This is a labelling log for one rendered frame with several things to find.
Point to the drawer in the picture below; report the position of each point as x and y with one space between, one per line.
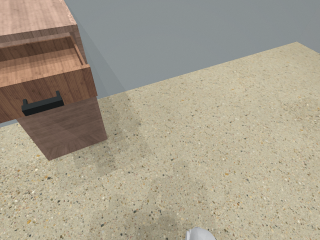
36 70

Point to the handle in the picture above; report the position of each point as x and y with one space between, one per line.
42 105

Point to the robot right thigh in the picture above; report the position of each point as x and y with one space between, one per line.
198 234

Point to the cabinet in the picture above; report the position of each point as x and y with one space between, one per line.
68 128

